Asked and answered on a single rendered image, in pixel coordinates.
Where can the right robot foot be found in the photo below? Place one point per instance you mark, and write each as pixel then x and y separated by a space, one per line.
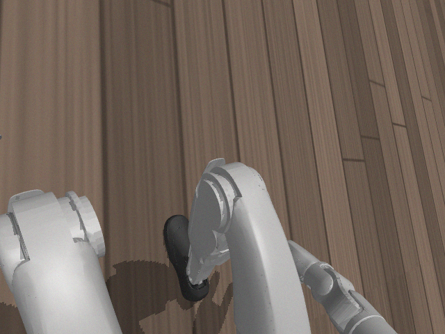
pixel 178 244

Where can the right robot arm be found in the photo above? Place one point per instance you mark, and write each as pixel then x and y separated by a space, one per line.
pixel 348 310

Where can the right robot hand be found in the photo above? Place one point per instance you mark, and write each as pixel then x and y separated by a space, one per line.
pixel 302 258

